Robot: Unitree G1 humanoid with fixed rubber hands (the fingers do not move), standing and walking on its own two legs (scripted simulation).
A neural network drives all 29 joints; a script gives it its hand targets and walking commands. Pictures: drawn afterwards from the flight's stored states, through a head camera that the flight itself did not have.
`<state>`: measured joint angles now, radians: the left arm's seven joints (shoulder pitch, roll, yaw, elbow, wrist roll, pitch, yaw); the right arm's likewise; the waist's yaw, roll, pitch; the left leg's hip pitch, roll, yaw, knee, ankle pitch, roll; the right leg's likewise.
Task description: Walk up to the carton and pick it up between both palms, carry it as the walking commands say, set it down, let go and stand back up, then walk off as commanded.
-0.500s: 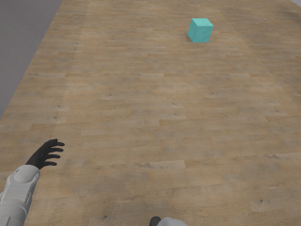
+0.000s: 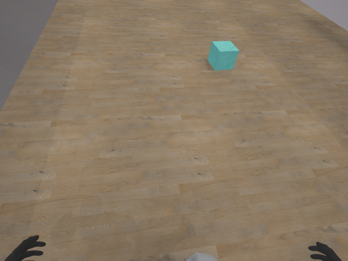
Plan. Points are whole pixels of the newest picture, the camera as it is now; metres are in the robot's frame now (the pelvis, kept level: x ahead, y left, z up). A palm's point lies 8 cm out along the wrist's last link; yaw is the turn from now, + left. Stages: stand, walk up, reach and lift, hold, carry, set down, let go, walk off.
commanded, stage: walk up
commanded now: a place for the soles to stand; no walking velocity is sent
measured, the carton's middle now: (222, 55) +2.22 -0.52 -0.66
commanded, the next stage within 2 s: none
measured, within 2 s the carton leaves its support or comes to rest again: neither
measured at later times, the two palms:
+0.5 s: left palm (95, 144) +0.44 +0.25 -0.06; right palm (309, 178) +0.40 -0.43 -0.08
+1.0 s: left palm (141, 72) +0.84 +0.17 -0.06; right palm (311, 123) +0.62 -0.51 -0.05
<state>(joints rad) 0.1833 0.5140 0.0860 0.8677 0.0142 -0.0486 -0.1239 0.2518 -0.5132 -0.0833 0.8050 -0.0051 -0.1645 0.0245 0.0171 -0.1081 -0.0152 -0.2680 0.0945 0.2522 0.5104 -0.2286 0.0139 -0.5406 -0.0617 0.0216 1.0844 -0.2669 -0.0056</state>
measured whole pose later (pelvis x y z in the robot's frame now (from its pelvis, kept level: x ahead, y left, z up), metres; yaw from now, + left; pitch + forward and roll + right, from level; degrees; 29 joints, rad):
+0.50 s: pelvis +0.33 -0.09 +0.01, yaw -3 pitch +1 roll -1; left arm 0.21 0.46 0.09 0.83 0.00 -0.07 -0.09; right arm 0.27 -0.49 -0.06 0.86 0.00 -0.10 0.06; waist 0.03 0.05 0.03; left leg -0.58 0.19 0.06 0.88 -0.23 -0.01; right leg -0.22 0.04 -0.11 0.44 -0.24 -0.08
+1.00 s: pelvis +0.63 -0.13 +0.00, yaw -7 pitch -1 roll +3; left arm 0.10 0.49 0.09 0.82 0.02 -0.04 -0.14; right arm 0.36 -0.54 -0.10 0.82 0.00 -0.14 0.04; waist -0.06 -0.06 0.03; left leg -0.09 0.06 0.18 0.42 -0.30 -0.02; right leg -0.55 -0.14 -0.02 0.61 -0.09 -0.01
